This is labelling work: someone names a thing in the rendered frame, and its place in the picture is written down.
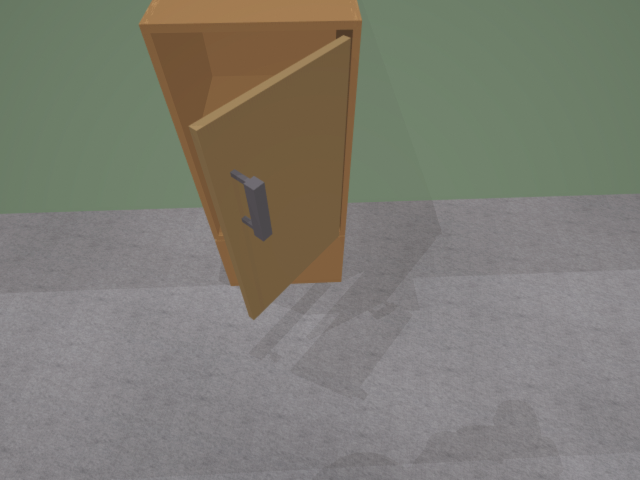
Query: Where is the handle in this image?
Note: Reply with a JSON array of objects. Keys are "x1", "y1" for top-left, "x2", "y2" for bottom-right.
[{"x1": 230, "y1": 169, "x2": 272, "y2": 242}]

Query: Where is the cupboard door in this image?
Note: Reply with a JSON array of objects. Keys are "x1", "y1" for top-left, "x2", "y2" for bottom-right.
[{"x1": 188, "y1": 35, "x2": 351, "y2": 320}]

